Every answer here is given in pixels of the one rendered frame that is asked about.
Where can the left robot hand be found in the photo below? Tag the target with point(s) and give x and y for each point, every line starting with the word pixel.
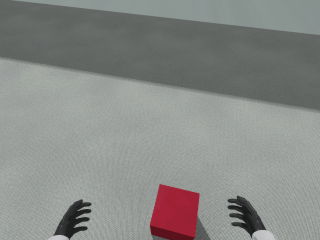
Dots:
pixel 68 222

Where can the right robot hand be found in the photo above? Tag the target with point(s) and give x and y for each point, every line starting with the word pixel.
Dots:
pixel 249 215

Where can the right robot forearm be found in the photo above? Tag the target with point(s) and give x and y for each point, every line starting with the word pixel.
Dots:
pixel 263 235

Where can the carton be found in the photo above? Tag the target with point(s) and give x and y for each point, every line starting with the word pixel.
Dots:
pixel 175 213

